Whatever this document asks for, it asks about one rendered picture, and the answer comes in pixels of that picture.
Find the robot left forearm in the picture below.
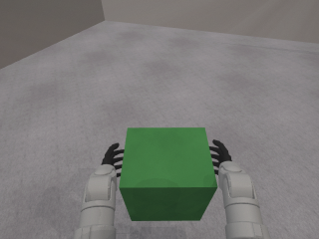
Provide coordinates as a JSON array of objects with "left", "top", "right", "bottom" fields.
[{"left": 73, "top": 164, "right": 118, "bottom": 239}]

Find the robot left hand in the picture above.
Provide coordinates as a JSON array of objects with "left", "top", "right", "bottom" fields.
[{"left": 101, "top": 142, "right": 125, "bottom": 177}]

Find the robot right hand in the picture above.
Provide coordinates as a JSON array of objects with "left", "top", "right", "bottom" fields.
[{"left": 209, "top": 139, "right": 232, "bottom": 175}]

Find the robot right forearm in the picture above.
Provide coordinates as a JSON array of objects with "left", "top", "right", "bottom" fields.
[{"left": 218, "top": 160, "right": 271, "bottom": 239}]

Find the carton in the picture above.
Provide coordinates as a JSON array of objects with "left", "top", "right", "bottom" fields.
[{"left": 119, "top": 127, "right": 218, "bottom": 221}]

